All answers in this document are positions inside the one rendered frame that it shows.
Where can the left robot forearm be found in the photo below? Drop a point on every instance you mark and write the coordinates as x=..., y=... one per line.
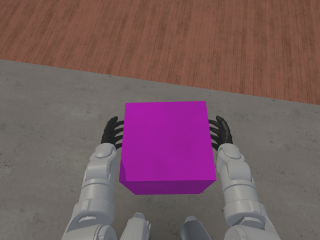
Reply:
x=95, y=205

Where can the left robot upper arm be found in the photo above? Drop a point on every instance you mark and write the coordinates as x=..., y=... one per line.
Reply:
x=95, y=232

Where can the robot right shin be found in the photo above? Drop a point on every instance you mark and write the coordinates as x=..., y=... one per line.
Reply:
x=190, y=218

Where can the carton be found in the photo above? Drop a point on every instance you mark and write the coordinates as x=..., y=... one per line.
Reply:
x=166, y=148

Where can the robot left hand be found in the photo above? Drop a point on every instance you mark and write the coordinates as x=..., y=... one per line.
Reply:
x=109, y=132

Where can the right robot forearm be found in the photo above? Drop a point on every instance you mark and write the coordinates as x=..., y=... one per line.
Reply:
x=242, y=204

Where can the robot right thigh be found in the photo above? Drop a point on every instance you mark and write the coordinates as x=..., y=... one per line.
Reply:
x=193, y=230

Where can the robot right hand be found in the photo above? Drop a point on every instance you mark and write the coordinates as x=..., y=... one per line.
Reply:
x=223, y=132

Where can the right robot upper arm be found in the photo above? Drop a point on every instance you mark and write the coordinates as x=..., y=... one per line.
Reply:
x=242, y=232

